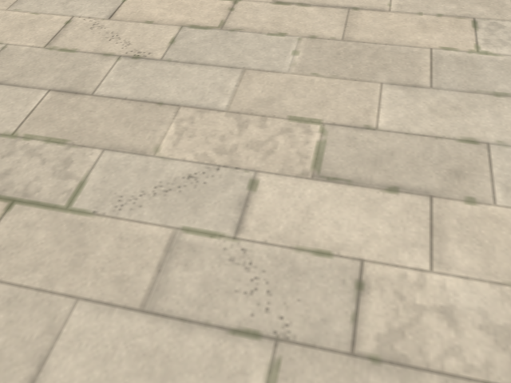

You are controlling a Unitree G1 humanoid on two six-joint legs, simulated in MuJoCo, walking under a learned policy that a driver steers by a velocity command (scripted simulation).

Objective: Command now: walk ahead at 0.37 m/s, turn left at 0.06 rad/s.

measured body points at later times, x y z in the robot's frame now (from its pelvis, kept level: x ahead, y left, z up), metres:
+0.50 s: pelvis +0.22 +0.07 +0.00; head +0.24 +0.08 +0.45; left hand +0.35 +0.35 -0.12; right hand +0.26 -0.20 -0.13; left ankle +0.21 +0.16 -0.75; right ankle +0.29 -0.08 -0.68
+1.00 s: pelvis +0.33 +0.05 -0.01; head +0.34 +0.05 +0.44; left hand +0.48 +0.29 -0.14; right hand +0.35 -0.22 -0.16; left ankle +0.25 +0.17 -0.75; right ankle +0.37 -0.06 -0.75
